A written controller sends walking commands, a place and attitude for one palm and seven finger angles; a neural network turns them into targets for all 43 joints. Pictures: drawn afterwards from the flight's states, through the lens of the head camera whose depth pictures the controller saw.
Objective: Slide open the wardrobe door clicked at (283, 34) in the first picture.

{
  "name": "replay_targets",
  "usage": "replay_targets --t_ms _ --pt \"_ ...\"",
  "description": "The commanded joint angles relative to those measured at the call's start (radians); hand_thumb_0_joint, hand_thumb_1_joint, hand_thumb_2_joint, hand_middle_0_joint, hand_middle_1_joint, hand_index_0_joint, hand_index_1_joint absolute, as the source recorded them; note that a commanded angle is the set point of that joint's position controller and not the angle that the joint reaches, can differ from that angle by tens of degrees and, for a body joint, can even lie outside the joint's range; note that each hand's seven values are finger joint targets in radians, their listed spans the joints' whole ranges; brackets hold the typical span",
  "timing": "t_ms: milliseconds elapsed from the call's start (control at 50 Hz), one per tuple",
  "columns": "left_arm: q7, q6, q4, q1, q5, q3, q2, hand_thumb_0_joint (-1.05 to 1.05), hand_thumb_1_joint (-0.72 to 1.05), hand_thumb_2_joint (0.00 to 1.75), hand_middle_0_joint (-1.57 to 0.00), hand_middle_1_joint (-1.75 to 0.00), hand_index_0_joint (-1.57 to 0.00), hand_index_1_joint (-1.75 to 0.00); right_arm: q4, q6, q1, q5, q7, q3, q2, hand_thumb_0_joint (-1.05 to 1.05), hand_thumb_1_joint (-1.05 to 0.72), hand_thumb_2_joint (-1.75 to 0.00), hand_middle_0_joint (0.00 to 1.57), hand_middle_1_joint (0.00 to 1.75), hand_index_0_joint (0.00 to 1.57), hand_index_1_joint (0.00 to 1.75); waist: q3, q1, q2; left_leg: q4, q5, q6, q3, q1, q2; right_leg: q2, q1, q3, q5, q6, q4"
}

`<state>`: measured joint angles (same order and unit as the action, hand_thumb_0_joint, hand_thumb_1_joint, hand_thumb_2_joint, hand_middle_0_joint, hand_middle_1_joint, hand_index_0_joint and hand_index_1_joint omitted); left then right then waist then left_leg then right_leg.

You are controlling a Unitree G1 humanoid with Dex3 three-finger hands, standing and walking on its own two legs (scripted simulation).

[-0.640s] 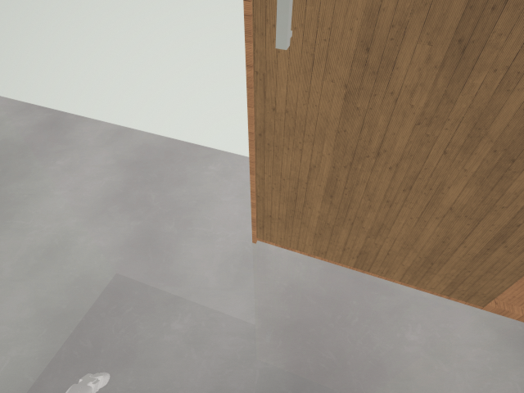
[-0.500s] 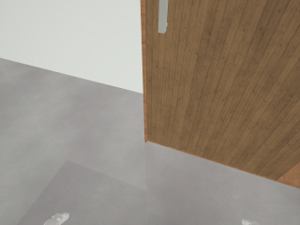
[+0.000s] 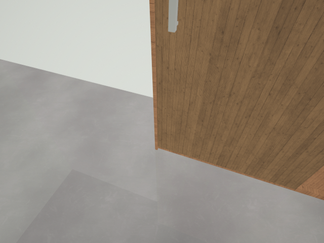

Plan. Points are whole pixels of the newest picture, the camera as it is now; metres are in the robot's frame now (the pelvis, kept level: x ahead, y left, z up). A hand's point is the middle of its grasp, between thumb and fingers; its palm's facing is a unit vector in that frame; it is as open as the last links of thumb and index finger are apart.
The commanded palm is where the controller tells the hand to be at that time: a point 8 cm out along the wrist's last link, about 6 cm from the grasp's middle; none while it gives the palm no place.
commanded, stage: stand and wait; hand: left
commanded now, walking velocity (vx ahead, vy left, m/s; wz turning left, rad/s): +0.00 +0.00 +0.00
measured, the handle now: (175, 8) +0.84 +0.01 +0.23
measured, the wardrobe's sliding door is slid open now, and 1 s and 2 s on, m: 0.00 0.00 0.00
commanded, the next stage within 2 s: look at it before walking up in 0.20 s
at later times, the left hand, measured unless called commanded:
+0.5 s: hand out of the picture +0.08 +0.24 -0.15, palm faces -0.04 -0.94 -0.34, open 7.3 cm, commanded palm none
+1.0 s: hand out of the picture +0.09 +0.24 -0.15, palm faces -0.04 -0.94 -0.34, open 7.3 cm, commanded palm none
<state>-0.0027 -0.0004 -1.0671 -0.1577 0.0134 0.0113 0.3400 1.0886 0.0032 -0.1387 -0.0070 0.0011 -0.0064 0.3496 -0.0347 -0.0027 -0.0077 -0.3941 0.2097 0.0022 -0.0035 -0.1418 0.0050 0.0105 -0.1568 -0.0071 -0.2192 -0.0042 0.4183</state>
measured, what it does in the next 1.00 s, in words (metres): stands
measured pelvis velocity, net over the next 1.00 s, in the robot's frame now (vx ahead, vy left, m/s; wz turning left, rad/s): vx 0.01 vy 0.00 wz -0.01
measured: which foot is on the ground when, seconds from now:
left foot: down 0.00-1.00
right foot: down 0.00-1.00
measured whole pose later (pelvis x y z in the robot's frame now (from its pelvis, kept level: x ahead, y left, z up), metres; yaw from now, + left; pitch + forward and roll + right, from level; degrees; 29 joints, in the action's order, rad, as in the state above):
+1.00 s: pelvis +0.01 +0.00 +0.00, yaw -1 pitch -1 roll +0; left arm 0.00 0.00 -1.08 -0.13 0.01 0.01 0.34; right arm 1.10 0.01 -0.10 -0.01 0.00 0.00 0.34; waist -0.04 -0.01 0.00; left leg -0.36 0.21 0.01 0.01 -0.13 0.00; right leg 0.00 -0.15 -0.02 -0.21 0.00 0.38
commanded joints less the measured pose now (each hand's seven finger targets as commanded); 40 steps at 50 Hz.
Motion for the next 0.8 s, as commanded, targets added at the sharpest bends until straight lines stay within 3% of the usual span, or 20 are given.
replay_targets --t_ms 0,220,780 --pt "0.013 0.027 0.063 0.067 -0.004 -0.048 0.210 0.00 0.90 0.90 -0.20 -0.30 -0.20 -0.30 -0.061 0.032 0.066 -0.003 -0.012 -0.034 0.197 0.00 -0.90 -0.90 0.20 0.30 0.20 0.30 0.047 0.003 0.014 0.083 -0.056 -0.030 -0.099 -0.013 -0.112 0.107 -0.013 -0.113 0.025 0.036 -0.099" --pt "0.013 0.027 0.050 0.064 -0.003 -0.047 0.207 0.00 0.90 0.90 -0.20 -0.30 -0.20 -0.30 -0.039 0.033 0.053 -0.004 -0.012 -0.033 0.196 0.00 -0.90 -0.90 0.20 0.30 0.20 0.30 0.037 0.003 0.020 0.097 -0.033 -0.028 -0.104 -0.019 -0.113 0.105 -0.025 -0.122 -0.007 0.036 -0.113" --pt "0.015 0.033 0.046 0.070 -0.003 -0.047 0.209 0.00 0.90 0.90 -0.20 -0.30 -0.20 -0.30 -0.038 0.034 0.072 -0.001 -0.015 -0.031 0.196 0.00 -0.90 -0.90 0.20 0.30 0.20 0.30 0.071 0.003 0.007 0.086 -0.157 -0.023 -0.094 0.025 -0.123 0.110 0.023 -0.105 0.165 0.034 -0.099"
